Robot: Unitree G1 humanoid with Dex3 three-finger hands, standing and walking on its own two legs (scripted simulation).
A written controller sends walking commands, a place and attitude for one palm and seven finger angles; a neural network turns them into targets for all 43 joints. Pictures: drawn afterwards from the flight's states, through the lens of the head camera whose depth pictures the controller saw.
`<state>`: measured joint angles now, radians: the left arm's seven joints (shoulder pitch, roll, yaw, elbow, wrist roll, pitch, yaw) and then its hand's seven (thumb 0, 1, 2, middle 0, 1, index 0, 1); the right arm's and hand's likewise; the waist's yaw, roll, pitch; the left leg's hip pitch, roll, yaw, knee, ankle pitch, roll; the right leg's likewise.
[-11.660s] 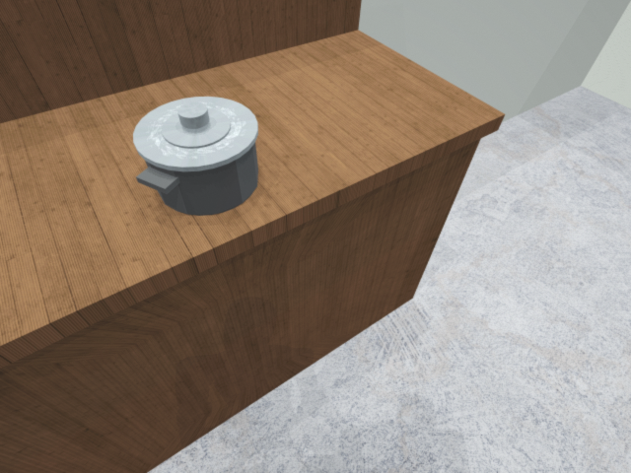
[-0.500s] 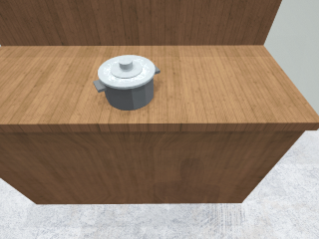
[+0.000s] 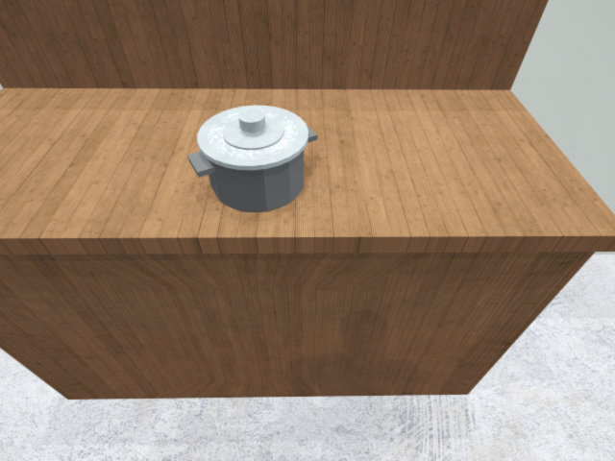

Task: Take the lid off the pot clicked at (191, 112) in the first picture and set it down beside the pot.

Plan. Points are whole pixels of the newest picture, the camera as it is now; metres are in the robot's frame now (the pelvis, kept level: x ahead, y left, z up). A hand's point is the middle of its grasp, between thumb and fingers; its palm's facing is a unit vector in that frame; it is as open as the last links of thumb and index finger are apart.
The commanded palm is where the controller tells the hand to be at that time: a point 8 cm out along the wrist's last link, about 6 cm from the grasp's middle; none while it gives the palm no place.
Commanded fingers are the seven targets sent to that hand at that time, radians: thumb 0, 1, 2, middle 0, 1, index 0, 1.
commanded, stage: look again from close up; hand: left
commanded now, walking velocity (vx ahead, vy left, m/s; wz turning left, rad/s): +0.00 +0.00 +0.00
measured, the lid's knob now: (252, 120) +0.58 +0.12 +0.16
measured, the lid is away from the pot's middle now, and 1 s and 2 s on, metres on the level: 0.00 0.00 0.00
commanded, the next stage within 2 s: shuffle to correct the standing spot in 0.82 s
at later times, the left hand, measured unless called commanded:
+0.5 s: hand out of the picture +0.03 +0.21 -0.17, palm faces +0.00 -0.98 -0.20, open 7.3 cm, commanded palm none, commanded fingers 0.00 0.90 0.90 -0.20 -0.30 -0.20 -0.30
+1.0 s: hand out of the picture +0.03 +0.20 -0.18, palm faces +0.00 -0.98 -0.18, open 7.3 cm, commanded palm none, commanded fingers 0.00 0.90 0.90 -0.20 -0.30 -0.20 -0.30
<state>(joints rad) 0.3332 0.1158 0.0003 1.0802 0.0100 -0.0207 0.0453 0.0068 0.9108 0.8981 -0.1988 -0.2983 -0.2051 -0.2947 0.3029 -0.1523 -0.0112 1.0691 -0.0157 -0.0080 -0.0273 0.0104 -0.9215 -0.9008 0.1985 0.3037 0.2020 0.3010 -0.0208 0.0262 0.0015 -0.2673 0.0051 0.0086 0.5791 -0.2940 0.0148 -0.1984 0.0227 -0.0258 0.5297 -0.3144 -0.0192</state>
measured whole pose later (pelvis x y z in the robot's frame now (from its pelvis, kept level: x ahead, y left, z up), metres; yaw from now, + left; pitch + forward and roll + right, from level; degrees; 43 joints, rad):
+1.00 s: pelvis +0.02 +0.02 +0.00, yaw -1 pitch -1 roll +0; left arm 0.28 0.18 0.00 1.06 0.01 0.00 0.03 0.00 0.91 0.90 -0.20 -0.30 -0.20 -0.29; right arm 0.22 -0.15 0.00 1.10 0.00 -0.02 -0.03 0.00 -0.91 -0.90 0.20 0.30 0.20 0.30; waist 0.00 -0.04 0.04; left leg -0.20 -0.04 0.05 0.49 -0.28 0.05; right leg -0.16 -0.02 0.02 0.49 -0.31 0.02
